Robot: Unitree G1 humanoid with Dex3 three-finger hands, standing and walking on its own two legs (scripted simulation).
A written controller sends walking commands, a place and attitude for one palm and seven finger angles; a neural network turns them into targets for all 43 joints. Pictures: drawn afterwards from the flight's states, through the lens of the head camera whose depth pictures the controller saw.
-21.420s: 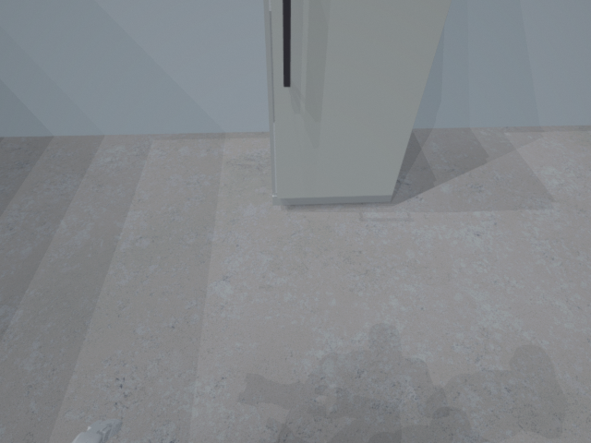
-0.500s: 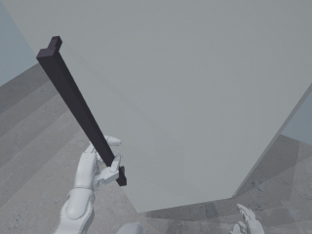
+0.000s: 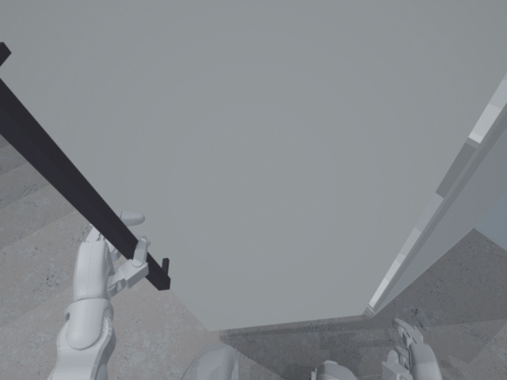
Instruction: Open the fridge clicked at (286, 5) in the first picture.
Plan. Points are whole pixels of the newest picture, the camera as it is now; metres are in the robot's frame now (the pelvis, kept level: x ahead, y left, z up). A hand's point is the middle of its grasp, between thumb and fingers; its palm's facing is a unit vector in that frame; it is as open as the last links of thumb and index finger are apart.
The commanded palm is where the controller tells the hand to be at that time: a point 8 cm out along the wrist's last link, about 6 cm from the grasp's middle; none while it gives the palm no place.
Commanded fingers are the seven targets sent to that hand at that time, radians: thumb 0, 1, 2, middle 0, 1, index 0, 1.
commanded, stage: walk backward, drawing the door open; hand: left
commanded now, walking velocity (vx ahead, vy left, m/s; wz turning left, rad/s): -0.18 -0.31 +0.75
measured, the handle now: (111, 211) +0.31 +0.21 +0.14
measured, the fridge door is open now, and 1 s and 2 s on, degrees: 59 85 76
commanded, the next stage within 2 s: stop walking and hold the door back in 0.38 s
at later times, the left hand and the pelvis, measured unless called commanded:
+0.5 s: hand out of the picture +0.10 +0.09 +0.07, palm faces +0.63 -0.70 -0.33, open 6.2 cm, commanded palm +0.06 +0.12 +0.07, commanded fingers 0.00 0.90 0.90 -0.45 -1.40 -0.45 -1.40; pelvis -0.03 -0.21 +0.00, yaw +23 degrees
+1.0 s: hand out of the picture +0.09 +0.08 +0.08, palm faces +0.75 -0.59 -0.29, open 5.8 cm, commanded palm +0.06 +0.13 +0.07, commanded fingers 0.00 0.90 0.90 -0.45 -1.40 -0.45 -1.40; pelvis -0.10 -0.33 +0.03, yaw +33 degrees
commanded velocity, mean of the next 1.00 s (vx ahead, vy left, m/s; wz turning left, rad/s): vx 0.02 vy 0.03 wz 0.34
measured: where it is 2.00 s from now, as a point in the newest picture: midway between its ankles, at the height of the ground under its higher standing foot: outside the picture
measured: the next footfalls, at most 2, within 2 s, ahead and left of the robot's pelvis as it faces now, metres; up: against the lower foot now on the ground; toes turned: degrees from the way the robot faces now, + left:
left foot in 0.16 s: -0.05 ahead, +0.04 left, +0.00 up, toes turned +17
right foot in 0.48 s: +0.08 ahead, -0.31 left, +0.00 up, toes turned +19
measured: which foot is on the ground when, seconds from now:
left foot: up 0.00-0.14, down 0.16-0.48, up 0.50-1.00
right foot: down 0.00-0.16, up 0.18-0.46, down 0.48-1.00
